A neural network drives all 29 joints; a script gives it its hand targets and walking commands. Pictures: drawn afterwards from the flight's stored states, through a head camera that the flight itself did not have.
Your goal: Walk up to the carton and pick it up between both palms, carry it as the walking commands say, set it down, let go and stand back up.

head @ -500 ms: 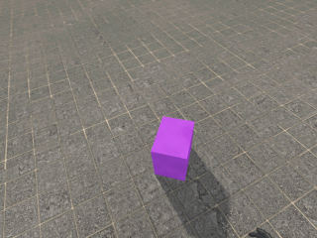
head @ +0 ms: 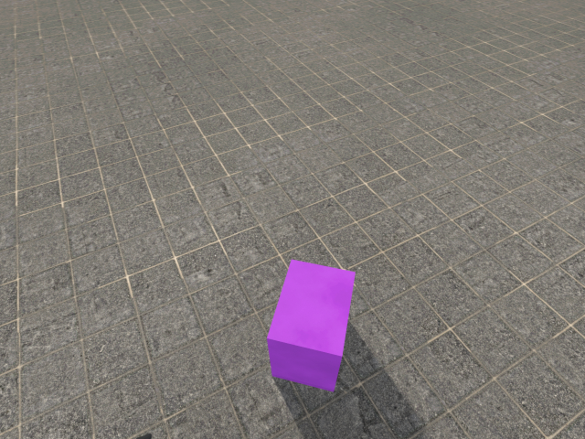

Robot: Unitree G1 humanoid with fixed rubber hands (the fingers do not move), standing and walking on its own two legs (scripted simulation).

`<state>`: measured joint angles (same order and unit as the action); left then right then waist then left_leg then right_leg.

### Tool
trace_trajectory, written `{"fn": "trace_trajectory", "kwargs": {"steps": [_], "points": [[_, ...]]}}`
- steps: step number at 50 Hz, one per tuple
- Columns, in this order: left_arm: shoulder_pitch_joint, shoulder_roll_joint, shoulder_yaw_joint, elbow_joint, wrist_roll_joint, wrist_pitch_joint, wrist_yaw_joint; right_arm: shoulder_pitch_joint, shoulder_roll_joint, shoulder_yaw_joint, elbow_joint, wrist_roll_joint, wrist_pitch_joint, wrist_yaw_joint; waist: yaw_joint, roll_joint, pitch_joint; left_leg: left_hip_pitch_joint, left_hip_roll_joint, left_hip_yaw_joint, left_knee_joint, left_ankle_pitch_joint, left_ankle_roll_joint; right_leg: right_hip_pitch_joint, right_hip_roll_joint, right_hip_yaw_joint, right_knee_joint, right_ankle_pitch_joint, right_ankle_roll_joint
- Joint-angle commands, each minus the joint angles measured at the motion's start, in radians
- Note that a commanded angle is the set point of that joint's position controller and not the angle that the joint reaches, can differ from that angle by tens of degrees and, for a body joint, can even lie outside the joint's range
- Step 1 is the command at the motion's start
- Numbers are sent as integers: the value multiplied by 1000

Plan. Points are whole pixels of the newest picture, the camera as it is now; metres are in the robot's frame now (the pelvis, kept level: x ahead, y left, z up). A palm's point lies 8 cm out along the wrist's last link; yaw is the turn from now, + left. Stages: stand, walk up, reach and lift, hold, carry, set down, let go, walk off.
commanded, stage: walk up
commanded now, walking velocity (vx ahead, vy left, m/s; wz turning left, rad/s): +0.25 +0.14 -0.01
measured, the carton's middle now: (312, 325) +0.59 -0.03 -0.62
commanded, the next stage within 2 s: none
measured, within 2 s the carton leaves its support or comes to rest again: neither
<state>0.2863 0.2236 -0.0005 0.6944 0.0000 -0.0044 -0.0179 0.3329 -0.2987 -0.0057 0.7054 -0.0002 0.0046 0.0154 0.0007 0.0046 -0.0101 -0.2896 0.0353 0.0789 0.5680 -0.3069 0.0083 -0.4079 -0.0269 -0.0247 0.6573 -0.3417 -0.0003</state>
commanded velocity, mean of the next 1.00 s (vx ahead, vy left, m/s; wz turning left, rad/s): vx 0.06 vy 0.02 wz -0.01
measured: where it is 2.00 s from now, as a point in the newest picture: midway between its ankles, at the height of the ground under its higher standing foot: outside the picture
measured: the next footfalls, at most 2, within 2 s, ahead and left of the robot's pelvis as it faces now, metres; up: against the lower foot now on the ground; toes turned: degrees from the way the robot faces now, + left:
right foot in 0.02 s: +0.09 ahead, -0.10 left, +0.00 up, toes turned -2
left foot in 0.32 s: +0.12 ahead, +0.14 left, +0.00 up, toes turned +7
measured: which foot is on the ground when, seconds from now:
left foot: down 0.00-0.02, up 0.04-0.30, down 0.32-1.00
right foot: up 0.00-0.00, down 0.02-1.00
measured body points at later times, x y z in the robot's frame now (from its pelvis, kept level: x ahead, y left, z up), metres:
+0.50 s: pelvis +0.09 +0.02 +0.01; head +0.11 +0.03 +0.45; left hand +0.16 +0.27 -0.12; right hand +0.20 -0.24 -0.11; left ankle +0.08 +0.14 -0.73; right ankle +0.05 -0.10 -0.73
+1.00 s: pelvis +0.05 +0.02 +0.00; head +0.04 +0.02 +0.45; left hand +0.14 +0.26 -0.11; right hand +0.17 -0.23 -0.11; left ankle +0.08 +0.14 -0.73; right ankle +0.05 -0.10 -0.73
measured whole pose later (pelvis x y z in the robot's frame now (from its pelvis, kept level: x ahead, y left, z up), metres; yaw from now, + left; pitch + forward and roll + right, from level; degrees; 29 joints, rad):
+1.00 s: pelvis +0.05 +0.02 +0.00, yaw +2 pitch -1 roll +0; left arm 0.32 0.20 0.00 0.70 0.00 0.02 -0.01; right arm 0.28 -0.27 -0.01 0.71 0.00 0.04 0.00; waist 0.00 0.01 -0.02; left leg -0.29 0.03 0.08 0.52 -0.23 0.00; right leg -0.23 -0.03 -0.05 0.53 -0.29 0.00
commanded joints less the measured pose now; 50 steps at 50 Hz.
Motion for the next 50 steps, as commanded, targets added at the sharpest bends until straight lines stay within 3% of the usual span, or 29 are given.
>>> {"fn": "trace_trajectory", "kwargs": {"steps": [1, 2, 3, 4, 5, 6, 8, 11, 12, 13, 14, 15, 16, 17, 18, 20, 23, 24, 26, 27, 28, 29, 32, 33, 36, 40, 41, 46, 50], "points": [[245, 252, 108, 72, 47, -31, 19, -28, -25, -45, -48, -29, -8, -1, 98, -236, -61, -328, -28, 4, 284, -242, -2, 426, -345, 387, -346, 49, -63], [273, 313, 109, 64, 43, -18, 26, -64, -35, -49, -78, -29, 15, 0, 100, -243, -16, -387, -9, -72, 423, -278, -13, 335, -485, 625, -473, -66, -126], [222, 312, 106, 39, 43, -12, 29, -91, -54, -55, -77, -26, 23, 7, 90, -231, 56, -387, 26, -88, 476, -233, -21, 261, -474, 633, -509, -174, -171], [132, 265, 98, 23, 40, -13, 28, -95, -67, -62, -61, -30, 21, 12, 61, -168, 104, -388, 53, -95, 484, -149, -32, 235, -412, 533, -507, -190, -165], [87, 221, 90, 11, 33, -17, 28, -94, -69, -62, -47, -31, 15, 15, 45, -129, 112, -368, 55, -88, 471, -86, -42, 234, -348, 432, -497, -117, -136], [76, 193, 84, 10, 31, -25, 29, -79, -51, -54, -33, -31, 12, 20, 43, -130, 85, -342, 44, -64, 428, -58, -52, 269, -307, 349, -475, 35, -118], [94, 179, 79, 21, 27, -31, 27, -101, -29, -41, -27, -29, 10, 22, 48, -159, 32, -283, 23, -36, 338, -51, -56, 325, -279, 253, -423, 333, -131], [74, 157, 74, 23, 26, -22, 20, -144, 14, -16, -46, -14, -4, 18, 49, -231, -8, -131, -2, 6, 103, -80, -41, 338, -195, 102, -363, 402, -151], [88, 160, 76, 32, 24, -17, 17, -145, 15, -11, -44, -9, -13, 15, 53, -248, -48, -102, -25, 39, 26, -86, -44, 389, -178, 72, -311, 494, -147], [70, 163, 72, 29, 17, -6, 16, -125, 19, -5, -43, -13, -20, 8, 41, -235, -76, -36, -42, 52, -65, 6, -43, 382, -157, 56, -252, 566, -138], [52, 157, 66, 26, 3, 2, 22, -97, 6, -1, -36, -4, -24, -7, 11, -197, -59, 40, -35, 8, -183, 117, -34, 387, -120, 39, -168, 883, -107], [47, 149, 69, 15, -8, 0, 24, -19, -4, -4, -13, -6, -32, -14, -8, -150, -140, 137, -6, 7, -255, 259, -21, 383, -109, 18, -117, 836, -71], [80, 102, 59, 11, -13, -1, 22, 21, -44, -12, 4, -14, -41, -19, -4, -71, -199, 240, 79, -43, -201, 572, -10, 309, -65, 4, -88, 563, -36], [109, 45, 38, 6, -8, -1, 21, 54, -94, -21, 11, -20, -47, -23, -1, 107, -204, 330, 187, -135, -105, 1039, 11, 180, -14, -12, -43, 199, -11], [103, 42, 37, 8, -8, 15, 24, 34, -114, -34, 9, -21, -38, -22, -9, 228, -152, 341, 249, -154, -87, 1153, 71, 97, 20, -14, -26, -101, -6], [56, 76, 43, -1, -12, 30, 24, -3, -100, -39, 0, -7, -22, -30, -16, 209, -102, 353, 251, -155, -71, 1106, 109, 38, 16, -5, 1, -147, 1], [65, 69, 43, 9, -3, 23, 23, -62, -79, -41, -13, -10, -8, -38, 1, 154, -118, 305, 196, -107, -44, 968, 91, 117, 13, -30, -141, 15, -3], [81, 67, 43, 15, 0, 20, 21, -73, -71, -41, -16, -10, -6, -36, 7, 146, -127, 269, 175, -87, -38, 858, 83, 172, -4, -42, -188, 124, -6], [72, 89, 49, 11, 8, 13, 20, -62, -36, -34, -26, -4, -1, -29, 4, 16, -131, 164, 106, -61, -36, 491, 50, 274, -74, 9, -215, 448, -33], [66, 103, 54, 11, 9, 14, 20, -37, -11, -28, -25, -6, 3, -27, 0, -47, -121, 116, 77, -46, -52, 310, 40, 306, -109, 26, -198, 563, -59], [69, 105, 51, 13, 13, 13, 22, -40, -3, -27, -19, -7, 9, -26, 2, -72, -100, 103, 62, -32, -69, 227, 29, 302, -130, 44, -202, 618, -67], [50, 102, 50, 10, 15, 11, 23, -42, 1, -27, -16, -8, 10, -27, -2, -90, -80, 98, 59, -34, -80, 218, 25, 287, -133, 43, -211, 615, -70], [64, 83, 45, 6, 10, 11, 28, -36, -18, -32, -10, -12, 9, -23, 3, -46, -69, 138, 77, -49, -107, 314, 23, 238, -104, 29, -223, 477, -55], [70, 80, 46, 11, 10, 11, 30, -38, -16, -32, -7, -13, 8, -23, 8, -59, -71, 139, 84, -54, -104, 327, 28, 237, -95, 20, -227, 440, -52], [59, 75, 44, 9, 15, 13, 24, -47, -13, -33, -10, -17, 11, -23, 4, -26, -33, 126, 88, -64, -125, 266, 27, 196, -91, 31, -252, 312, -59], [46, 76, 41, 12, 17, 12, 23, -50, -15, -33, -11, -21, 10, -22, 5, -48, -28, 116, 85, -67, -140, 229, 24, 179, -88, 32, -270, 252, -52], [47, 72, 38, 15, 18, 12, 23, -41, -12, -34, -10, -21, 9, -22, -1, -17, -15, 119, 81, -67, -145, 215, 22, 168, -89, 45, -276, 239, -55], [38, 78, 40, 15, 25, 11, 21, -37, -10, -34, -10, -21, 11, -21, -4, -47, 26, 100, 78, -86, -161, 134, 22, 115, -91, 64, -312, 108, -56], [35, 76, 38, 9, 27, 13, 19, -35, -19, -38, -13, -24, 13, -20, -8, -28, 53, 72, 77, -102, -184, 63, 19, 97, -85, 63, -327, 27, -54]]}}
